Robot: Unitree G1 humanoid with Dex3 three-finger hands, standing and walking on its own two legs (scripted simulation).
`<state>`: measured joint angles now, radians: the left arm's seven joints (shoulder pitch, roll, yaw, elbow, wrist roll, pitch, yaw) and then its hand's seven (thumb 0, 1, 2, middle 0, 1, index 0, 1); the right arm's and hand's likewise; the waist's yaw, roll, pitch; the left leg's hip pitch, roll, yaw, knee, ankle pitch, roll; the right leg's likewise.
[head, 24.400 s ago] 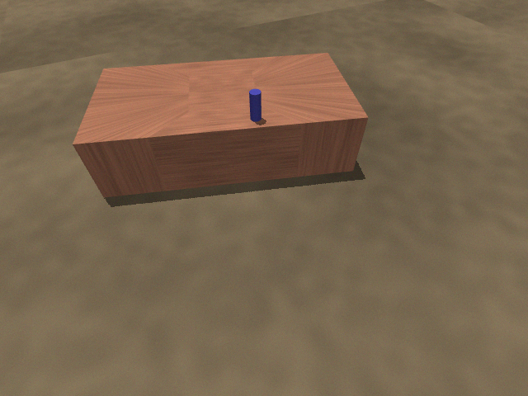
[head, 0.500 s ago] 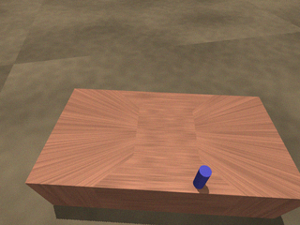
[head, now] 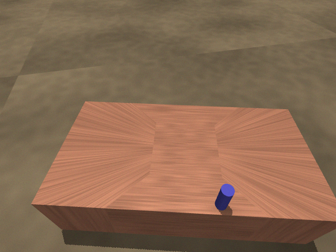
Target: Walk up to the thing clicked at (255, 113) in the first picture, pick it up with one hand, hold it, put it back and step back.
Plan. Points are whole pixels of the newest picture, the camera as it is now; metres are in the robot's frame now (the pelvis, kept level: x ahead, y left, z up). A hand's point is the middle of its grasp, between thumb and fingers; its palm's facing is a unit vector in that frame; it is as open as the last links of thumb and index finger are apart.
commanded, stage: home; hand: right
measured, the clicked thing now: (224, 197) +0.41 -0.20 -0.35
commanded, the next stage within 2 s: stand in 0.72 s
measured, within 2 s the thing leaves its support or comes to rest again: neither
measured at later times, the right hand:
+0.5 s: hand out of the picture +0.07 -0.24 -0.16, palm faces -0.05 +0.94 -0.34, open 17.5 cm
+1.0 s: hand out of the picture +0.08 -0.26 -0.15, palm faces -0.04 +0.93 -0.35, open 16.0 cm
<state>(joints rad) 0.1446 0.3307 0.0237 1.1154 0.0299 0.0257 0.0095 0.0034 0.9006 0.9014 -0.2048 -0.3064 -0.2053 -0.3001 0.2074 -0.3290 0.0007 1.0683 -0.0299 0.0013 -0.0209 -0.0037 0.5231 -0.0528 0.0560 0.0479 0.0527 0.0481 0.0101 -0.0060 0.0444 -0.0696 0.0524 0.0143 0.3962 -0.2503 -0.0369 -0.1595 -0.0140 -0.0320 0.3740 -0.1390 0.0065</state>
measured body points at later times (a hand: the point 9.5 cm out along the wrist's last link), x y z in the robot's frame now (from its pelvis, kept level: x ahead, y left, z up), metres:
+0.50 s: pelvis +0.01 +0.00 +0.00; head +0.01 +0.00 +0.45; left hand +0.07 +0.30 -0.14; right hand +0.07 -0.29 -0.13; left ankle -0.02 +0.14 -0.74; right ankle +0.05 -0.12 -0.74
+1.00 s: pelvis +0.01 +0.00 +0.00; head +0.01 +0.00 +0.45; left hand +0.09 +0.30 -0.13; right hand +0.09 -0.30 -0.13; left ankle -0.02 +0.14 -0.74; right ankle +0.05 -0.12 -0.74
